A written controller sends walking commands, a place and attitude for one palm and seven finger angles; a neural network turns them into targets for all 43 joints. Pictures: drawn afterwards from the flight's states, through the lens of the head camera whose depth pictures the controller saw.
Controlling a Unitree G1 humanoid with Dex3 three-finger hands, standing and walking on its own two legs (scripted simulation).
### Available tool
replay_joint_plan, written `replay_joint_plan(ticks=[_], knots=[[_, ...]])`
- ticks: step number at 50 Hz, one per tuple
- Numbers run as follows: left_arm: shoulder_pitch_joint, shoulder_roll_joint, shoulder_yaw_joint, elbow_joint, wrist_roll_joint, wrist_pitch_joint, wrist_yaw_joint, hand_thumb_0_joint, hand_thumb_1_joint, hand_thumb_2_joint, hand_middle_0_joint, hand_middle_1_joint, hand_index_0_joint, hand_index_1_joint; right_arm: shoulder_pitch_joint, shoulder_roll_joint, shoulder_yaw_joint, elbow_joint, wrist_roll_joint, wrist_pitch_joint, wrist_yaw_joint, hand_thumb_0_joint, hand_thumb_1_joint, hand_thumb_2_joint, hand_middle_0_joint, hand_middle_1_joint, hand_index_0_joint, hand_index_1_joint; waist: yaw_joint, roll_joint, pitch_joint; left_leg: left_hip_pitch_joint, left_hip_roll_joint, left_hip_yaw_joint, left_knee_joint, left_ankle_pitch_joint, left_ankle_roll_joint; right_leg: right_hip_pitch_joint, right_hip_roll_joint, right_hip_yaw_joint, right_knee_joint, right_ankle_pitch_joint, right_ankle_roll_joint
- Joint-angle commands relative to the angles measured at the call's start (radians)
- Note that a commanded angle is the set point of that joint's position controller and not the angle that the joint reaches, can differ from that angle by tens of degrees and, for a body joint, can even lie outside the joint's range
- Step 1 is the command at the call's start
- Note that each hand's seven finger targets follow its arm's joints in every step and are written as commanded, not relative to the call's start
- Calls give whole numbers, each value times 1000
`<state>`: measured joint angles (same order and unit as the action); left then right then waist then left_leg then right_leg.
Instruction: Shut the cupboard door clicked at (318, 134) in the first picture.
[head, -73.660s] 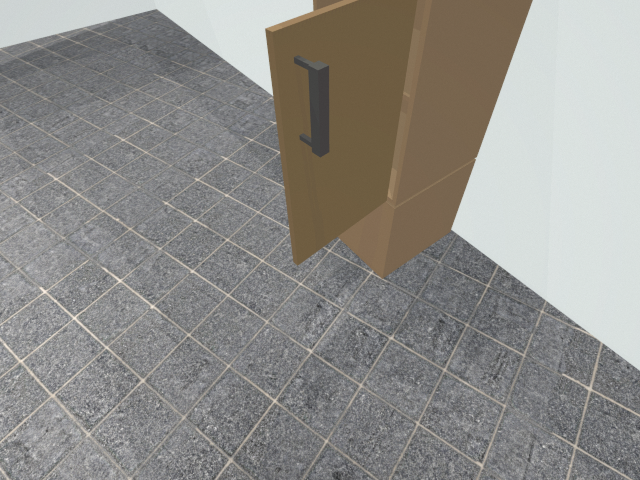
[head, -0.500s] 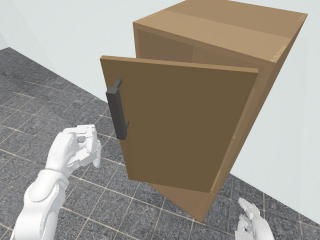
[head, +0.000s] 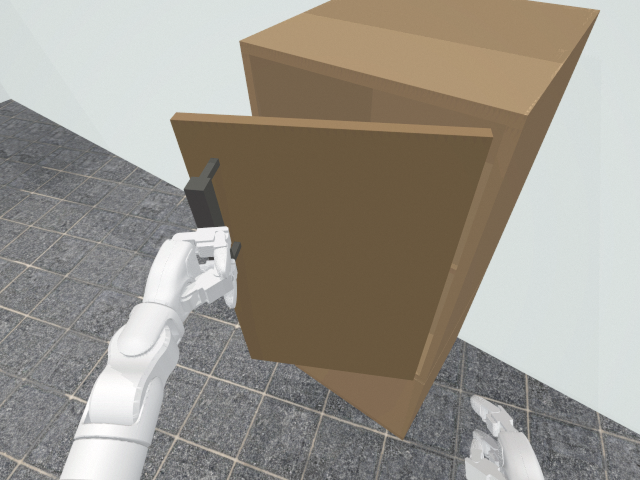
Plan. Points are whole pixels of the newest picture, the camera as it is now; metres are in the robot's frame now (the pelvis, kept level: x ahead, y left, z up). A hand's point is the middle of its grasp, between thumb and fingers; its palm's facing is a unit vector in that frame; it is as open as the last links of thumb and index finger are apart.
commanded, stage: bring the fist close to the handle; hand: left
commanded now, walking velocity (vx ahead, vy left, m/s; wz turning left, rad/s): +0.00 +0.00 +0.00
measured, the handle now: (219, 223) +0.41 +0.16 +0.12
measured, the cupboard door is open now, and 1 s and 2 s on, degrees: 27 20 7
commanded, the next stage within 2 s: push the door shut along its arc in 0.40 s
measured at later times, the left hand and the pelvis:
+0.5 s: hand (227, 278) +0.30 +0.12 +0.14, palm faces -0.10 -0.99 -0.04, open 3.1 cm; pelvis +0.00 +0.00 +0.00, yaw +0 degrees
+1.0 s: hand (235, 242) +0.36 +0.13 +0.13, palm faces -0.20 -0.98 -0.04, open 3.2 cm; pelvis -0.01 +0.02 +0.00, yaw +0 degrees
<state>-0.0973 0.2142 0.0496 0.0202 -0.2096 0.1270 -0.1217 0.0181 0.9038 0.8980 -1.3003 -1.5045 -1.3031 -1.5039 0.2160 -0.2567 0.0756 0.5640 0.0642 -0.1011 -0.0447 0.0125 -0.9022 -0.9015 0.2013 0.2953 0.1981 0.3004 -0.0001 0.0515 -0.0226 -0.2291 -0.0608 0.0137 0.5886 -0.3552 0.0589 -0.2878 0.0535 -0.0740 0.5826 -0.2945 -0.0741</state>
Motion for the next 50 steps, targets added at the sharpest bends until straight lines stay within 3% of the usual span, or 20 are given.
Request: replay_joint_plan(ticks=[1, 3, 6, 7, 10, 16, 18, 21, 22, 24, 26, 27, 29, 32, 38, 41, 42, 44, 47, 50], knots=[[-327, 116, 63, -290, -19, -96, 8, 0, 900, 900, -1300, -1500, -1300, -1500, -121, -96, -53, -181, 0, -55, -13, 0, -900, -900, 200, 300, 200, 300, 10, -73, -264, 14, 45, -43, -59, 279, -19, 161, -77, 98, -74, 298, 51], [-288, 164, 122, -283, -24, -127, 24, 0, 900, 900, -1300, -1500, -1300, -1500, -121, -95, -52, -177, -5, -55, -13, 0, -900, -900, 200, 300, 200, 300, 26, -89, -283, 7, 46, -36, -68, 297, -20, 199, -81, 102, -72, 327, 51], [-253, 118, 87, -235, -16, -138, 30, 0, 900, 900, -1300, -1500, -1300, -1500, -114, -91, -50, -168, -3, -52, -3, 0, -900, -900, 200, 300, 200, 300, 20, -81, -220, -11, 45, -30, -72, 292, -22, 171, -79, 98, -73, 339, 53], [-225, 166, 137, -188, -12, -130, 36, 0, 900, 900, -1300, -1500, -1300, -1500, -108, -101, -57, -161, -4, -46, -5, 0, -900, -900, 200, 300, 200, 300, 24, -111, -200, -24, 46, -29, -68, 288, -21, 182, -85, 109, -86, 343, 57], [-172, 127, 99, -176, -4, -102, 15, 0, 900, 900, -1300, -1500, -1300, -1500, -115, -100, -56, -172, 2, -29, 3, 0, -900, -900, 200, 300, 200, 300, 22, -96, -175, -42, 40, -14, -69, 266, -19, 176, -92, 126, -98, 347, 66], [-291, 101, 37, -296, -18, -118, -13, 0, 900, 900, -1300, -1500, -1300, -1500, -129, -98, -56, -191, 6, -39, -7, 0, -900, -900, 200, 300, 200, 300, -3, -29, -193, 20, 44, -29, -70, 248, -15, 133, -76, 106, -102, 274, 55], [-314, 128, 60, -314, -27, -140, -2, 0, 900, 900, -1300, -1500, -1300, -1500, -131, -102, -57, -183, 4, -47, -15, 0, -900, -900, 200, 300, 200, 300, -10, -48, -207, 31, 47, -37, -72, 236, -13, 129, -77, 106, -109, 245, 56], [-292, 109, 52, -273, -25, -157, 9, 0, 900, 900, -1300, -1500, -1300, -1500, -120, -98, -54, -169, 1, -51, -15, 0, -900, -900, 200, 300, 200, 300, -9, -80, -200, 21, 46, -42, -77, 236, -13, 128, -73, 96, -102, 243, 56], [-271, 156, 99, -236, -22, -153, 20, 0, 900, 900, -1300, -1500, -1300, -1500, -117, -105, -58, -162, -2, -48, -17, 0, -900, -900, 200, 300, 200, 300, -1, -90, -191, 18, 47, -44, -78, 233, -14, 134, -76, 100, -110, 234, 56], [-268, 103, 50, -202, -12, -141, 19, 0, 900, 900, -1300, -1500, -1300, -1500, -123, -98, -52, -161, 3, -41, -9, 0, -900, -900, 200, 300, 200, 300, -4, -65, -155, 6, 45, -42, -88, 221, -18, 112, -76, 95, -108, 221, 52], [-227, 113, 65, -166, -8, -120, 15, 0, 900, 900, -1300, -1500, -1300, -1500, -119, -102, -54, -162, 2, -32, -5, 0, -900, -900, 200, 300, 200, 300, 7, -82, -157, -6, 45, -41, -91, 221, -19, 124, -75, 95, -109, 225, 52], [-238, 155, 96, -129, -5, -109, 12, 0, 900, 900, -1300, -1500, -1300, -1500, -120, -113, -57, -159, 0, -23, -10, 0, -900, -900, 200, 300, 200, 300, 4, -94, -146, -13, 45, -39, -87, 216, -17, 129, -80, 103, -119, 218, 54], [-339, 133, 60, -135, -2, -104, -4, 0, 900, 900, -1300, -1500, -1300, -1500, -129, -108, -51, -162, 5, -14, -10, 0, -900, -900, 200, 300, 200, 300, -11, -71, -142, -12, 43, -37, -91, 195, -15, 109, -79, 105, -120, 189, 54], [-475, 187, 93, -117, -16, -124, -20, 0, 900, 900, -1300, -1500, -1300, -1500, -134, -115, -52, -155, 4, -12, -24, 0, -900, -900, 200, 300, 200, 300, -29, -77, -137, -7, 46, -44, -88, 172, -11, 101, -80, 112, -133, 147, 53], [-584, 143, 36, -82, -36, -198, -68, 0, 900, 900, -1300, -1500, -1300, -1500, -112, -109, -49, -139, 8, -42, -25, 0, -900, -900, 200, 300, 200, 300, -35, 3, -259, 74, 51, -64, -91, 263, -21, 100, -68, 79, -82, 243, 37], [-577, 106, 14, 33, -37, -198, -83, 0, 900, 900, -1300, -1500, -1300, -1500, -88, -115, -50, -119, 8, -44, -20, 0, -900, -900, 200, 300, 200, 300, -44, -51, -215, 49, 53, -74, -93, 261, -25, 59, -61, 63, -76, 240, 39], [-591, 153, 55, 85, -32, -192, -78, 0, 900, 900, -1300, -1500, -1300, -1500, -78, -126, -57, -107, 6, -39, -23, 0, -900, -900, 200, 300, 200, 300, -44, -84, -193, 42, 54, -76, -95, 251, -24, 60, -64, 65, -88, 228, 39], [-612, 123, 33, 144, -29, -174, -84, 0, 900, 900, -1300, -1500, -1300, -1500, -75, -129, -56, -109, 10, -29, -18, 0, -900, -900, 200, 300, 200, 300, -50, -118, -163, 7, 52, -74, -99, 212, -19, 33, -63, 65, -88, 190, 42], [-688, 162, 59, 174, -23, -180, -86, 0, 900, 900, -1300, -1500, -1300, -1500, -70, -137, -62, -108, 4, -20, -19, 0, -900, -900, 200, 300, 200, 300, -44, -95, -186, 15, 50, -73, -102, 216, -18, 42, -68, 71, -89, 186, 38], [-783, 124, 10, 188, -18, -203, -104, 0, 900, 900, -1300, -1500, -1300, -1500, -58, -132, -61, -103, 8, -21, -15, 0, -900, -900, 200, 300, 200, 300, -62, -54, -242, 58, 53, -80, -93, 248, -22, 13, -63, 65, -68, 207, 34]])
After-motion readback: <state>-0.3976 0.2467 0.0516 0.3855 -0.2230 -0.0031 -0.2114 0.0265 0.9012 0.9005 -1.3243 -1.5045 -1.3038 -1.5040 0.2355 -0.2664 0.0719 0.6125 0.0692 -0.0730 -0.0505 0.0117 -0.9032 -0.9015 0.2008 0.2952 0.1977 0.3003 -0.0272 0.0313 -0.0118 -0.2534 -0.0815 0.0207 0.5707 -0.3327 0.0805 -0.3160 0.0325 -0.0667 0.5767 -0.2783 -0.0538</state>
